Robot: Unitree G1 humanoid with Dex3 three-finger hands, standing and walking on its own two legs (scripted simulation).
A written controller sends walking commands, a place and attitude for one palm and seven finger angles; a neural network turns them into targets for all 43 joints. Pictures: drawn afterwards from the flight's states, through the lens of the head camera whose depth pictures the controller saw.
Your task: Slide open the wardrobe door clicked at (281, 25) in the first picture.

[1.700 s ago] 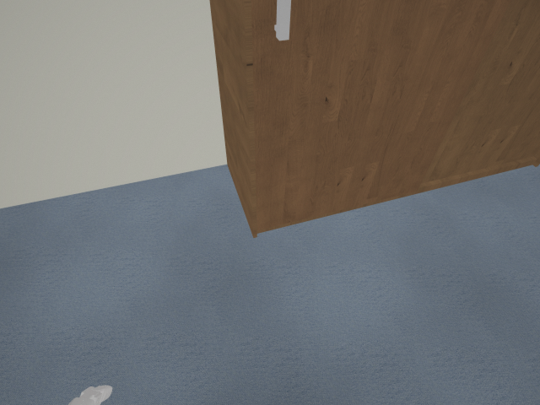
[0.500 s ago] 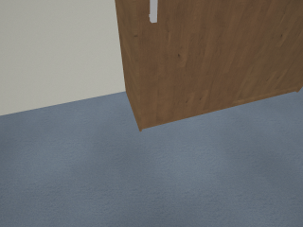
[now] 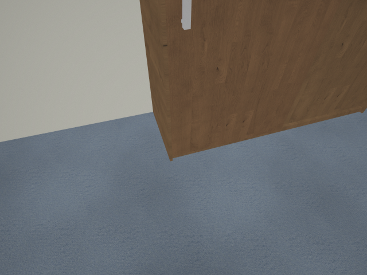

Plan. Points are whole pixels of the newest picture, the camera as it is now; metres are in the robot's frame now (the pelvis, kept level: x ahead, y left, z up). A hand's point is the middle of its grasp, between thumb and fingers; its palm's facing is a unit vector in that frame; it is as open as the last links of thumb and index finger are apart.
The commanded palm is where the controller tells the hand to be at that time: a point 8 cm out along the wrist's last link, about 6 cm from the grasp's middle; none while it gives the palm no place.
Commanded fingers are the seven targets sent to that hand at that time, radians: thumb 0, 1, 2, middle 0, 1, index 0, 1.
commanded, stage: walk to a spot facing it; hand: left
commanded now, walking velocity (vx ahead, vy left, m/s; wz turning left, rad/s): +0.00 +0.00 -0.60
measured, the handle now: (184, 3) +0.97 +0.07 +0.21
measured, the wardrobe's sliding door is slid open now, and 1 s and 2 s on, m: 0.00 0.00 0.00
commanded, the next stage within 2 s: none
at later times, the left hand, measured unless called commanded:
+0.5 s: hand out of the picture +0.03 +0.15 -0.17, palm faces -0.17 -0.95 -0.26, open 7.4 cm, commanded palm none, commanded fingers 0.00 0.90 0.90 -0.20 -0.30 -0.20 -0.30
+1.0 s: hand out of the picture +0.16 +0.18 -0.17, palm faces -0.43 -0.88 -0.19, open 7.4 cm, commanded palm none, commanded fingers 0.00 0.90 0.90 -0.20 -0.30 -0.20 -0.30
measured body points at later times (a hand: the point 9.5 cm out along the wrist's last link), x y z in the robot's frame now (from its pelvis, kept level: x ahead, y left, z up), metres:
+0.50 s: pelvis -0.04 -0.04 -0.01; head -0.01 -0.08 +0.44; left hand +0.04 +0.20 -0.15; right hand -0.02 -0.30 -0.17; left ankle -0.02 +0.12 -0.66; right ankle -0.02 -0.11 -0.75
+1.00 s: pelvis +0.02 +0.02 +0.00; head +0.03 +0.05 +0.45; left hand +0.18 +0.23 -0.16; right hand -0.06 -0.24 -0.12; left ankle +0.02 +0.11 -0.75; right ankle -0.03 -0.12 -0.69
